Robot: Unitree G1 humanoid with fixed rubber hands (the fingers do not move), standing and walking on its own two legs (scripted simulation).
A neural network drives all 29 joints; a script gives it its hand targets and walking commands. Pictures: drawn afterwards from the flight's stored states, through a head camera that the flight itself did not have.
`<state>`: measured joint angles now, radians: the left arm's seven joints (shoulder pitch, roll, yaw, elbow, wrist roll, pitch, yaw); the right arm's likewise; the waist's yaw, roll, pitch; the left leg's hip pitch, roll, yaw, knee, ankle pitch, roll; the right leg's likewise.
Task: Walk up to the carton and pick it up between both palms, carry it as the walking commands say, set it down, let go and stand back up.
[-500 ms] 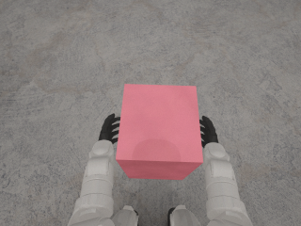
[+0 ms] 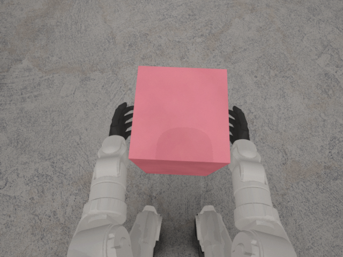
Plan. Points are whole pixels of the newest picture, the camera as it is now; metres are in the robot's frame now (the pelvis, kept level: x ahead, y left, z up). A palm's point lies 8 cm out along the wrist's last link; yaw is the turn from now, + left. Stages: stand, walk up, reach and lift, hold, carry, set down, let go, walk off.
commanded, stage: set down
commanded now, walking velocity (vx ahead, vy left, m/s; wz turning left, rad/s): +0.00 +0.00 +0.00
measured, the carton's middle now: (178, 131) +0.43 +0.01 -0.13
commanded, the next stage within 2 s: none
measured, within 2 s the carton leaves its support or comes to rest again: neither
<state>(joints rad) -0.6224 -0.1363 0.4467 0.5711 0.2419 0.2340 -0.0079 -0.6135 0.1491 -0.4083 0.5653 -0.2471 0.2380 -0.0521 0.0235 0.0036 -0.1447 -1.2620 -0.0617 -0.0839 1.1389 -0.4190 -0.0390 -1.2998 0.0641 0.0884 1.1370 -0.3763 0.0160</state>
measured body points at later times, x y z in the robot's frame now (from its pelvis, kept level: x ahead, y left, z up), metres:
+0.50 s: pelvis -0.01 +0.01 -0.07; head +0.22 +0.00 +0.32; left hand +0.43 +0.16 -0.15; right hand +0.44 -0.13 -0.16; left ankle +0.05 +0.14 -0.63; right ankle +0.07 -0.12 -0.63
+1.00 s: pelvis -0.03 +0.00 -0.14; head +0.25 +0.00 +0.22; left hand +0.46 +0.16 -0.24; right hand +0.46 -0.13 -0.24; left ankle +0.05 +0.14 -0.63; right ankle +0.07 -0.12 -0.63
